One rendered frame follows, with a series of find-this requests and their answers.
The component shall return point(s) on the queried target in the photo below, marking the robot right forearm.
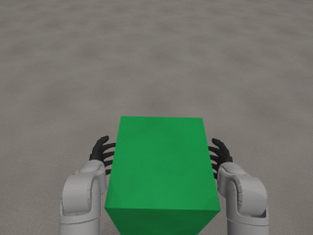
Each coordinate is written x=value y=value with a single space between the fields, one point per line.
x=246 y=201

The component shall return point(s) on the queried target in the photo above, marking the robot right hand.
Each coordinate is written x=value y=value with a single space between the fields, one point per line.
x=222 y=153

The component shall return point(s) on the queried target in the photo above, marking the robot left forearm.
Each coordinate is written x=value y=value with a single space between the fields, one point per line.
x=80 y=201

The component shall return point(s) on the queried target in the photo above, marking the robot left hand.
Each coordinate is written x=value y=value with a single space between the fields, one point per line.
x=98 y=152

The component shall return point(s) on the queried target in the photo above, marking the carton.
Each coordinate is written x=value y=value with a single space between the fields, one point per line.
x=161 y=181

